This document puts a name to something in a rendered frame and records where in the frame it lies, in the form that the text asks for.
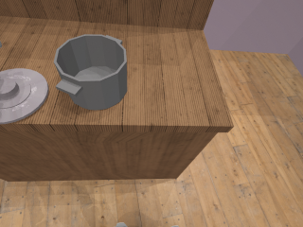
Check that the pot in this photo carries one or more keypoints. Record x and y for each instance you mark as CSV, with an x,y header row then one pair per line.
x,y
93,69

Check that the lid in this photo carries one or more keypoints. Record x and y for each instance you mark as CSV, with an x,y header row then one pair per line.
x,y
32,93

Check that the knob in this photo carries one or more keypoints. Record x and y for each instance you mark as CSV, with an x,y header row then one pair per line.
x,y
8,87

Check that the table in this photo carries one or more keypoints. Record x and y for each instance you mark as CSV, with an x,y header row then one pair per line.
x,y
173,107

